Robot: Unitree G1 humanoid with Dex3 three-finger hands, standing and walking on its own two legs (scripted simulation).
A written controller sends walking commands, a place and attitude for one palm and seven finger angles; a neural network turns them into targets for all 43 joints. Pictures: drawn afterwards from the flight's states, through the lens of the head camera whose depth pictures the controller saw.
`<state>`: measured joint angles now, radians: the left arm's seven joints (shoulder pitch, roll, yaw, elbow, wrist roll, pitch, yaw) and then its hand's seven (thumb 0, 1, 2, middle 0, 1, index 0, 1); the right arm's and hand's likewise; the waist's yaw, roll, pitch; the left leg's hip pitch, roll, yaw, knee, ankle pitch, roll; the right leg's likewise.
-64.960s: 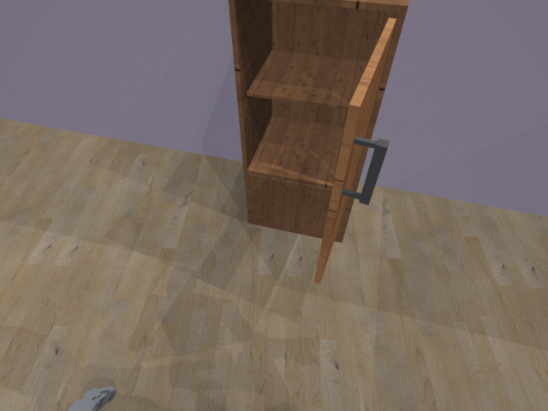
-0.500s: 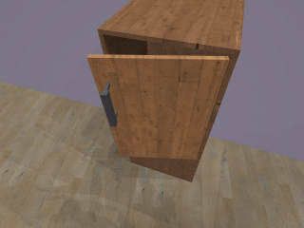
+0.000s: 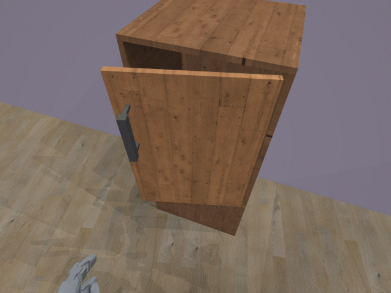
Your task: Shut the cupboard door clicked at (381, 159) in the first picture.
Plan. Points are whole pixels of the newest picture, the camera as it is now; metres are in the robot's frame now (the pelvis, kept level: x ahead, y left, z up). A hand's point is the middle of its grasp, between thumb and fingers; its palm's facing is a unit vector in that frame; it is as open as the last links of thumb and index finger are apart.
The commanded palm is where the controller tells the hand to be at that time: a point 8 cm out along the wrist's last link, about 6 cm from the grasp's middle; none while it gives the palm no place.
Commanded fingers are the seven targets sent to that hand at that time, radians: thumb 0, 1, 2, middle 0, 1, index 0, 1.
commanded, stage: raise the hand and make a fist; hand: left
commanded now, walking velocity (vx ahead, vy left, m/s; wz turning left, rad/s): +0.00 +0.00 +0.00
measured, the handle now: (130, 134) +0.48 +0.21 +0.02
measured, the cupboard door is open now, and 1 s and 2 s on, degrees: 16 16 16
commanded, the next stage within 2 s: bring the fist close to the handle in 1.80 s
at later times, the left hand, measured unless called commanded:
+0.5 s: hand (99, 283) +0.14 +0.19 -0.01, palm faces +0.00 -1.00 -0.06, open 5.2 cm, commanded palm +0.12 +0.24 -0.03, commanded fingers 0.00 0.90 0.90 -0.77 -0.92 -0.77 -0.92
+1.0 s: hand (88, 279) +0.15 +0.21 -0.02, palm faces -0.04 -1.00 -0.02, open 3.3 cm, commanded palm +0.13 +0.27 +0.00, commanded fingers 0.00 0.90 0.90 -1.23 -1.42 -1.23 -1.42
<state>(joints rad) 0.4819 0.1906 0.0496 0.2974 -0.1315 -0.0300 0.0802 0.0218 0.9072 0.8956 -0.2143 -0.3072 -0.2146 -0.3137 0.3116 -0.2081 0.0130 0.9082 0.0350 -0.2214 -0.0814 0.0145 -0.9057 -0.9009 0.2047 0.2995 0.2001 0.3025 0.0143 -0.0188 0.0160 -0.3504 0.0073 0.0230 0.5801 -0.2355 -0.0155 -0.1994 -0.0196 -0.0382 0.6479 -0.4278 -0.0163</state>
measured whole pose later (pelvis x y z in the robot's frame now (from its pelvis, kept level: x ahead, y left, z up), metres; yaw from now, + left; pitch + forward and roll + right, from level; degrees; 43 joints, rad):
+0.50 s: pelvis -0.06 +0.00 -0.10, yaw +0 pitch +12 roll -4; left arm 0.40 0.22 0.15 -0.07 -0.30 -0.53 -0.32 0.03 0.90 0.90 -0.59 -0.73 -0.59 -0.73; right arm 0.16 -0.22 0.00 0.58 0.02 -0.26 -0.09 0.02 -0.90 -0.90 0.20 0.30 0.20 0.30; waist 0.06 0.05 -0.12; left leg -1.05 0.05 -0.08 1.25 -0.42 -0.03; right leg -0.82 0.03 -0.12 1.25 -0.65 -0.04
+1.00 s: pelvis -0.06 +0.04 -0.07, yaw -1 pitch +11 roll -4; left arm 0.45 0.25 0.08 -0.14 -0.24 -0.31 -0.20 0.02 0.90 0.90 -1.05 -1.23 -1.05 -1.23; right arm 0.22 -0.22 0.01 0.52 0.03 -0.21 -0.07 0.02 -0.90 -0.90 0.21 0.30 0.20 0.30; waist 0.01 0.04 -0.11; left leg -0.94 0.04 -0.02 1.11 -0.36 0.04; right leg -0.72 0.00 -0.06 1.09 -0.56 0.02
